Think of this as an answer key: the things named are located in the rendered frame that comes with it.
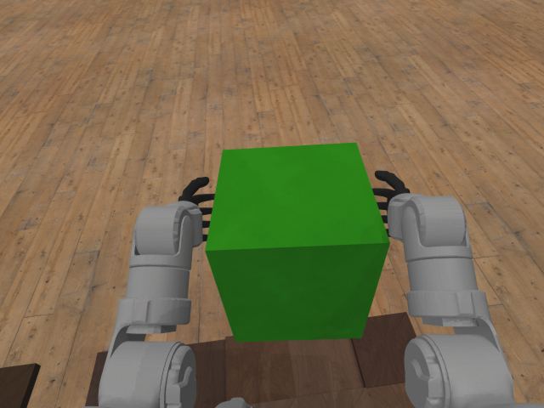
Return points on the robot right forearm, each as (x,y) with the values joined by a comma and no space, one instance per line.
(444,290)

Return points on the left robot upper arm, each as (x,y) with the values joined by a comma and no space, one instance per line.
(142,374)

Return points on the robot right hand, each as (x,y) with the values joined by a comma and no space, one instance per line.
(395,183)

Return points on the robot left forearm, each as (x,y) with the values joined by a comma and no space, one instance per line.
(158,280)

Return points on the carton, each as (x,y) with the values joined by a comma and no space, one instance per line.
(296,242)

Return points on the robot left hand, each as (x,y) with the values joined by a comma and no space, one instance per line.
(188,195)

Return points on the right robot upper arm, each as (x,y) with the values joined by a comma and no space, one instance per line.
(458,371)

